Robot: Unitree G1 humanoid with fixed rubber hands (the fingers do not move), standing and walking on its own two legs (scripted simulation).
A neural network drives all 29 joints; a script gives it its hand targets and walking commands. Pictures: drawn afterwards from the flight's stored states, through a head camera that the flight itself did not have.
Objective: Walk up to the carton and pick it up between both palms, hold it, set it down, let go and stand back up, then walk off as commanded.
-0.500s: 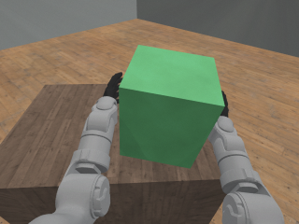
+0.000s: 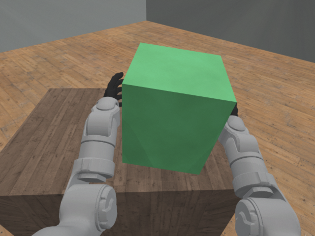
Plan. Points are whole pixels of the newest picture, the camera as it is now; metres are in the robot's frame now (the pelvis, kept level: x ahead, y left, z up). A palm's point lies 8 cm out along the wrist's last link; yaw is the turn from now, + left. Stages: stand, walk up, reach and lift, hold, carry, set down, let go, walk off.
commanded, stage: reach and lift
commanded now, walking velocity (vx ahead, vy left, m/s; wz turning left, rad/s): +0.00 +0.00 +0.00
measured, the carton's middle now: (170, 110) +0.40 -0.03 +0.18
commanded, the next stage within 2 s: hold in 0.72 s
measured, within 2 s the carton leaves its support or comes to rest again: neither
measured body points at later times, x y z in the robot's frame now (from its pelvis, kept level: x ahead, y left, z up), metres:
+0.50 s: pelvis +0.00 +0.00 +0.00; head -0.04 +0.03 +0.45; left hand +0.41 +0.12 +0.22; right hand +0.39 -0.18 +0.19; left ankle +0.02 +0.09 -0.75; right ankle +0.05 -0.11 -0.75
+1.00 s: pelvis +0.00 +0.00 +0.00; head -0.06 +0.03 +0.45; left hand +0.40 +0.13 +0.24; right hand +0.38 -0.17 +0.21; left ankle +0.02 +0.09 -0.75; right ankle +0.05 -0.11 -0.75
